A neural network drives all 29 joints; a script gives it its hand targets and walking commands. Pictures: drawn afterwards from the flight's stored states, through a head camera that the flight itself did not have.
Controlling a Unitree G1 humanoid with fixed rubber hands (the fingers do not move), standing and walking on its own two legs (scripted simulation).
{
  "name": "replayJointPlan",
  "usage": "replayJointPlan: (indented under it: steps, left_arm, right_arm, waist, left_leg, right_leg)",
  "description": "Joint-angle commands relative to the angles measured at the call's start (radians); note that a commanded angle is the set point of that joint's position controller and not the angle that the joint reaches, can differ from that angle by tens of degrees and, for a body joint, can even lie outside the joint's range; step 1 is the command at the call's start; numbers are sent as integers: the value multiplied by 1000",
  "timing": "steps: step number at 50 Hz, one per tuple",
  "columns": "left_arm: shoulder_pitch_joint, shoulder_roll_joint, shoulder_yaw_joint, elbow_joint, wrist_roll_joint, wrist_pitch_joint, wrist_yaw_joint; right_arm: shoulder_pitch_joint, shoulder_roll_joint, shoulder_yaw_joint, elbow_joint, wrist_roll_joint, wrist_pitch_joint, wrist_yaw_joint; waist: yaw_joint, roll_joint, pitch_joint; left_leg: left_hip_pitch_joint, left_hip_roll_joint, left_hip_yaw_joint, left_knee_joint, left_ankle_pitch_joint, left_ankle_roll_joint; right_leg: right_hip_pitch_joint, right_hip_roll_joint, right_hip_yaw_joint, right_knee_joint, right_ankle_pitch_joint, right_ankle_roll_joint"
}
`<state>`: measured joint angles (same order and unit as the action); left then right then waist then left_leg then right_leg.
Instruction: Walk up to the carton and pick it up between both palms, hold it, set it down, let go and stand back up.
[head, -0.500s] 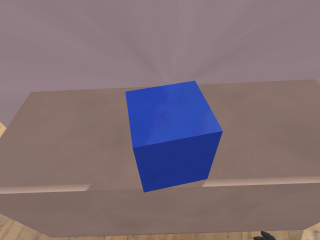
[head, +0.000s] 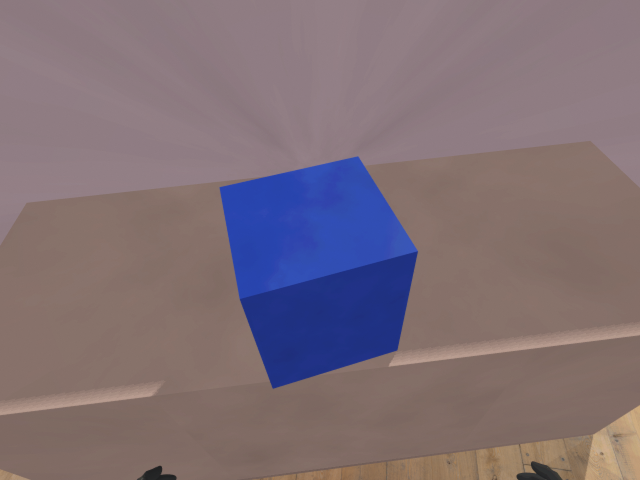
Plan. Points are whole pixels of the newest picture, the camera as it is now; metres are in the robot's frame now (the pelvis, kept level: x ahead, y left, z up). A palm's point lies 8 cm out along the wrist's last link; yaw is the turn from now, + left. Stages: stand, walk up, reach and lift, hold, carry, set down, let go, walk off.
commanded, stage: walk up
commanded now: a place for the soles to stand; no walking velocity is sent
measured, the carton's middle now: (314, 274) +0.42 +0.03 +0.01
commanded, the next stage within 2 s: stand in 0.48 s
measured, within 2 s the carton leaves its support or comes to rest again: neither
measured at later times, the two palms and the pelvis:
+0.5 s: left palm out of the picture +0.13 +0.25 -0.08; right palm out of the picture +0.05 -0.27 -0.10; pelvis +0.00 +0.01 +0.01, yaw -6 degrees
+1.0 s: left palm out of the picture +0.17 +0.24 -0.10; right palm out of the picture +0.10 -0.27 -0.11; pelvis -0.01 +0.00 -0.01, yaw -1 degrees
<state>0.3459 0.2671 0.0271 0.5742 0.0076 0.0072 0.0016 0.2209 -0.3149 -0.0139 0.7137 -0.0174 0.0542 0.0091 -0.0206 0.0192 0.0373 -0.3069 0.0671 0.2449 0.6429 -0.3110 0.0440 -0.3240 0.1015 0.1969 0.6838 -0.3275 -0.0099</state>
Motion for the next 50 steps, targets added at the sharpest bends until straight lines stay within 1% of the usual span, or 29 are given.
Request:
replayJointPlan:
  steps: [1,3,5,6,7,8,9,10,11,12,13,14,15,17,18,20,22,25,28,35,39,41,42,43,44,45,46,48,50]
  left_arm:
    - [-17,183,62,-95,2,-30,10]
    - [6,156,54,-94,2,-29,9]
    - [25,141,54,-93,9,-23,10]
    - [38,137,57,-94,15,-21,9]
    - [45,134,60,-93,17,-19,8]
    - [44,132,63,-95,17,-19,7]
    - [42,135,67,-96,14,-20,4]
    - [27,151,73,-98,10,-24,3]
    - [10,183,78,-95,3,-27,3]
    - [4,217,84,-82,-2,-29,5]
    - [-12,229,84,-70,-6,-29,7]
    - [-27,222,77,-62,-7,-28,12]
    - [-44,207,68,-60,-4,-27,16]
    - [-57,168,52,-57,1,-26,16]
    - [-42,146,45,-53,0,-26,11]
    - [-15,117,39,-43,1,-23,6]
    - [-6,119,40,-40,5,-22,3]
    - [-4,138,44,-33,1,-24,4]
    - [-22,145,44,-31,0,-25,9]
    - [-52,155,45,-28,-2,-28,15]
    - [-59,151,43,-22,-2,-26,15]
    - [-58,151,42,-23,-2,-25,15]
    - [-524,147,-9,56,0,141,35]
    - [-448,108,-38,39,3,210,59]
    - [-433,106,-34,15,9,251,50]
    - [-421,106,-26,-34,10,285,33]
    - [-408,98,-17,-114,20,311,20]
    - [-364,95,6,-240,50,344,12]
    - [-325,87,16,-290,67,335,28]
  right_arm:
    - [-2,-137,-46,-104,-5,-41,-8]
    - [17,-161,-52,-92,-7,-50,-11]
    - [25,-168,-50,-79,-9,-51,-13]
    - [9,-172,-50,-81,-8,-50,-14]
    - [-12,-175,-50,-86,-6,-48,-14]
    - [-25,-170,-44,-91,-1,-44,-12]
    - [-33,-165,-38,-97,2,-39,-9]
    - [-32,-153,-30,-100,8,-34,-5]
    - [-33,-141,-25,-109,12,-27,-1]
    - [-30,-124,-25,-110,12,-20,0]
    - [-9,-115,-25,-112,9,-18,-1]
    - [13,-117,-27,-106,6,-21,-2]
    - [43,-116,-25,-98,7,-29,-1]
    - [78,-133,-29,-81,5,-52,-3]
    - [77,-146,-30,-78,1,-61,-6]
    - [49,-158,-30,-74,3,-68,-9]
    - [32,-150,-24,-73,8,-66,-10]
    - [32,-145,-24,-73,12,-54,-8]
    - [53,-139,-23,-67,13,-50,-6]
    - [78,-143,-28,-70,8,-45,-5]
    - [79,-147,-31,-75,8,-41,-7]
    - [77,-147,-31,-73,7,-41,-7]
    - [-352,-59,-138,28,-65,-203,39]
    - [-233,-109,-150,34,-61,-245,66]
    - [-184,-89,-148,7,-45,-261,62]
    - [-132,-80,-156,-18,-43,-260,45]
    - [-96,-87,-163,-34,-34,-250,31]
    - [-40,-97,-185,-17,-8,-235,19]
    - [-30,-112,-174,-19,19,-236,35]
  waist:
    - [-12,-96,-50]
    - [-9,-41,-81]
    - [-3,17,-84]
    - [7,49,-70]
    - [15,77,-54]
    - [22,78,-36]
    - [30,69,-22]
    - [27,25,-6]
    - [20,-38,9]
    - [15,-105,18]
    - [7,-138,31]
    - [-2,-136,42]
    - [-15,-141,21]
    - [-24,-124,-58]
    - [-16,-96,-82]
    - [15,-43,-69]
    - [27,-9,-36]
    - [26,28,-15]
    - [15,12,-11]
    - [0,-45,-50]
    - [-2,-33,-57]
    - [0,-45,-49]
    - [58,7,60]
    - [35,-31,120]
    - [19,-120,54]
    - [6,-154,-9]
    - [5,-129,-76]
    - [-13,-65,-195]
    - [-12,-9,-223]
  left_leg:
    - [242,84,-243,-113,-1,23]
    - [255,168,-272,-182,6,64]
    - [209,279,-290,-249,33,132]
    - [169,319,-285,-262,57,157]
    - [117,340,-273,-271,67,170]
    - [53,334,-250,-267,56,163]
    - [1,301,-217,-247,28,130]
    - [-29,240,-182,-204,-16,84]
    - [-11,156,-145,-130,-69,33]
    - [54,73,-133,-40,-100,-12]
    - [90,29,-162,-4,-119,-33]
    - [100,23,-188,-22,-122,-35]
    - [120,35,-206,-72,-80,-28]
    - [203,82,-238,-165,-7,-3]
    - [216,117,-264,-204,-13,14]
    - [149,191,-276,-264,-11,48]
    - [97,197,-247,-275,16,52]
    - [72,172,-216,-273,-48,42]
    - [86,164,-211,-262,-52,38]
    - [165,134,-190,-180,65,30]
    - [185,132,-193,-174,65,33]
    - [180,136,-192,-175,64,37]
    - [-43,24,-166,-75,-115,-40]
    - [44,27,-193,-68,-205,-35]
    - [155,20,-189,-4,-141,-36]
    - [247,20,-195,32,-95,-38]
    - [297,19,-194,31,-55,-39]
    - [343,18,-191,2,69,-55]
    - [356,14,-201,-32,154,-75]
  right_leg:
    - [-220,-125,229,-216,74,-69]
    - [-185,-79,110,-108,93,-32]
    - [-124,-48,-18,41,60,-5]
    - [-103,-55,-44,84,-1,-1]
    - [-76,-67,-59,101,-53,0]
    - [-33,-83,-57,74,-61,-7]
    - [11,-95,-37,8,-27,-18]
    - [24,-112,22,-80,41,-36]
    - [-29,-150,143,-164,65,-59]
    - [-122,-190,277,-259,16,-91]
    - [-178,-216,368,-326,-41,-122]
    - [-182,-218,376,-341,-64,-133]
    - [-157,-200,322,-321,-35,-124]
    - [-132,-143,187,-258,22,-70]
    - [-114,-120,135,-217,36,-48]
    - [-39,-83,39,-125,95,-18]
    - [-6,-88,16,-111,138,-13]
    - [-8,-99,38,-131,132,-19]
    - [-21,-103,45,-141,143,-21]
    - [-65,-119,99,-163,195,-39]
    - [-86,-115,104,-159,184,-43]
    - [-85,-111,99,-156,185,-39]
    - [-268,-106,-168,-94,-184,-85]
    - [-340,-113,-189,-95,-222,-102]
    - [-393,-138,-187,-109,-167,-104]
    - [-410,-154,-171,-135,-90,-93]
    - [-353,-148,-171,-149,-29,-86]
    - [-217,-105,-217,-120,151,-68]
    - [-145,-75,-245,-117,232,-64]
